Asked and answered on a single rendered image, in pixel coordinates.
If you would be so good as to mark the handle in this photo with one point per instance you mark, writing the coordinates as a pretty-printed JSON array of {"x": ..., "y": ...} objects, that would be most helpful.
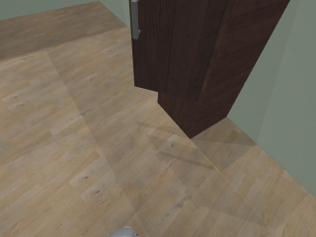
[{"x": 134, "y": 19}]

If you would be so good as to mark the cupboard door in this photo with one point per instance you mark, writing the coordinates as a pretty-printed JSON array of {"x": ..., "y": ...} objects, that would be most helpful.
[{"x": 176, "y": 43}]

